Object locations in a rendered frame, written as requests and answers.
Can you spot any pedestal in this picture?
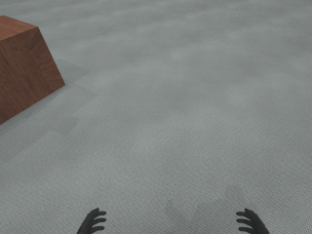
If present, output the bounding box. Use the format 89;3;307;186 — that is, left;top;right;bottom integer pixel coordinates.
0;15;65;125

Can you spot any robot left hand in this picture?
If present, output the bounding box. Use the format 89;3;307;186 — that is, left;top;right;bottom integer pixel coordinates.
76;208;106;234

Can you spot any robot right hand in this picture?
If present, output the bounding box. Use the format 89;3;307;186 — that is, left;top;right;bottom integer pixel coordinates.
236;209;270;234

